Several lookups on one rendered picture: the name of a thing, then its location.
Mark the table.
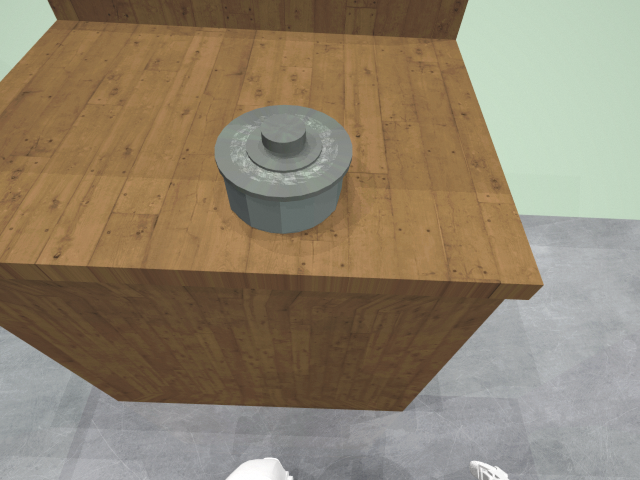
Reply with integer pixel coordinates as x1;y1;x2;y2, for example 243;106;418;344
0;0;544;412

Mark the lid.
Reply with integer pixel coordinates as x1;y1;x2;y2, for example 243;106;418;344
215;105;352;202

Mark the knob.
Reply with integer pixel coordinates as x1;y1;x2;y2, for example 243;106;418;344
261;114;306;154

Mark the robot left thigh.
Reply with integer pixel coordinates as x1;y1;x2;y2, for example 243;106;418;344
226;459;293;480

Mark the pot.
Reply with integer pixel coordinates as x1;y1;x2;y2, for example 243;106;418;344
224;178;343;234

